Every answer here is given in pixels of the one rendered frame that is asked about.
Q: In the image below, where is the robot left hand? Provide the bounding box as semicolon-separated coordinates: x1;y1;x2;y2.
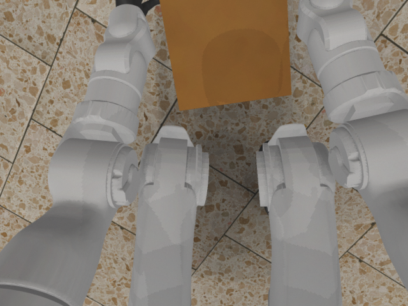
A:
115;0;160;16

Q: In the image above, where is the robot right upper arm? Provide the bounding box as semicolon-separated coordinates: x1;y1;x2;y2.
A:
328;109;408;292

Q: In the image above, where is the left robot forearm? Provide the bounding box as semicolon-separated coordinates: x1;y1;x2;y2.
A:
48;4;156;193

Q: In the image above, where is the right robot forearm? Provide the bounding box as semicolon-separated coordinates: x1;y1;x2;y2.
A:
296;0;408;124

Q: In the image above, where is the right robot thigh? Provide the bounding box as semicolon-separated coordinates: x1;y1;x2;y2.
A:
256;136;342;306

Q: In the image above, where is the robot right shin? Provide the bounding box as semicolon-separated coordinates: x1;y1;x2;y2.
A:
268;123;335;196

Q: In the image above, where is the carton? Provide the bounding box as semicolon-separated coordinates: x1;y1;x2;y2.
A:
159;0;291;111

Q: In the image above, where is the robot left upper arm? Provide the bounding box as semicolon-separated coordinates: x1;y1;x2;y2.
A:
0;138;140;306

